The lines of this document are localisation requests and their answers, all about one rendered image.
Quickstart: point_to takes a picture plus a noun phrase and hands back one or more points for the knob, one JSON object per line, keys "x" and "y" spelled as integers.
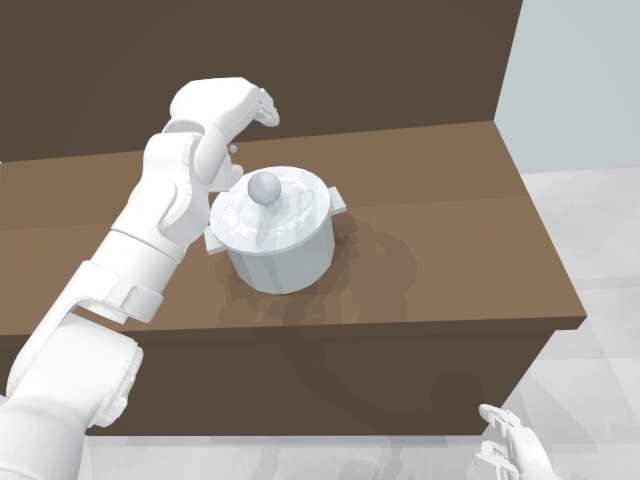
{"x": 264, "y": 188}

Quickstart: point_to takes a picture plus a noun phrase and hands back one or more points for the robot right hand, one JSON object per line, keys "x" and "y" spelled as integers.
{"x": 524, "y": 450}

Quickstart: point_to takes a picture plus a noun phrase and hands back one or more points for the left robot forearm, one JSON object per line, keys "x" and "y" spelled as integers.
{"x": 166, "y": 212}

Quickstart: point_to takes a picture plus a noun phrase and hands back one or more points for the pot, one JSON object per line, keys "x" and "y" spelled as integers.
{"x": 289, "y": 271}

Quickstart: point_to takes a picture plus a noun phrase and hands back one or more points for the robot left hand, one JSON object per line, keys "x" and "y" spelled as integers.
{"x": 230, "y": 104}

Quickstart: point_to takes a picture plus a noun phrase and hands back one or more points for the table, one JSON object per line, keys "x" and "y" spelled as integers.
{"x": 444, "y": 285}

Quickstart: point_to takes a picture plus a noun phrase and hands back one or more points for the lid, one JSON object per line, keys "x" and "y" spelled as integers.
{"x": 248, "y": 228}

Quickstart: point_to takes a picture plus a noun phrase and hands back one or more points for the left robot upper arm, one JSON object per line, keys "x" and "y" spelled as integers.
{"x": 81, "y": 377}

